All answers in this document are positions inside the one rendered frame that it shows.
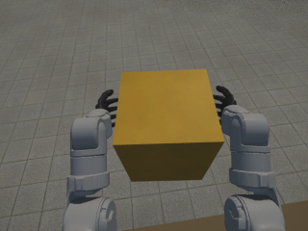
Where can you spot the carton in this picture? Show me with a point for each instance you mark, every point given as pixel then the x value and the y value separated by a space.
pixel 166 125

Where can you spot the robot right forearm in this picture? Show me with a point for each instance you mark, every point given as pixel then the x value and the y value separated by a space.
pixel 250 157

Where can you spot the right robot hand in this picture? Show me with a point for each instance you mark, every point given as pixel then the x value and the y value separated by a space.
pixel 227 100

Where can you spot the robot left upper arm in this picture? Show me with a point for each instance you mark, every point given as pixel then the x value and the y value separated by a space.
pixel 97 213

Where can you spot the left robot hand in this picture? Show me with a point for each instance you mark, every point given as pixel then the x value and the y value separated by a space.
pixel 103 103

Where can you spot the robot right upper arm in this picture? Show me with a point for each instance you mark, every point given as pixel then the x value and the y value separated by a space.
pixel 252 212

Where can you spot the robot left forearm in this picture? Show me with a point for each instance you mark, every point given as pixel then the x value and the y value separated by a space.
pixel 88 149

